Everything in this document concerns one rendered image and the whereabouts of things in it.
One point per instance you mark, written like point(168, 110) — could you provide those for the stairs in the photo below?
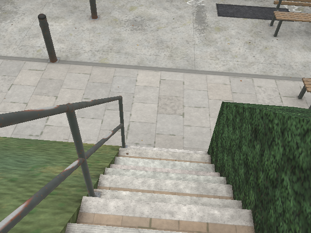
point(158, 190)

